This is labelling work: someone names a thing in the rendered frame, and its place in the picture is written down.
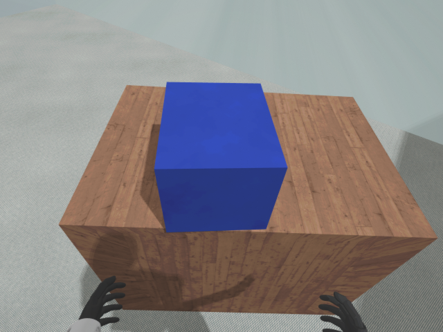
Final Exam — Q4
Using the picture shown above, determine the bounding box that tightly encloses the right robot hand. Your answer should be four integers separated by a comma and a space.
318, 292, 368, 332

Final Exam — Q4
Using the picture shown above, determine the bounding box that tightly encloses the left robot hand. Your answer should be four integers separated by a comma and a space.
79, 276, 126, 326

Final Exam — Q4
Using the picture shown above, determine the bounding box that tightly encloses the carton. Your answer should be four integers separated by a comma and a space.
154, 82, 288, 232

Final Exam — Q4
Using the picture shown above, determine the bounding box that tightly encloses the pedestal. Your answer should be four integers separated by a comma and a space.
59, 85, 438, 315

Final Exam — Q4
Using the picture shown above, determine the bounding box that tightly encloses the left robot forearm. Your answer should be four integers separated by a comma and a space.
66, 318, 101, 332

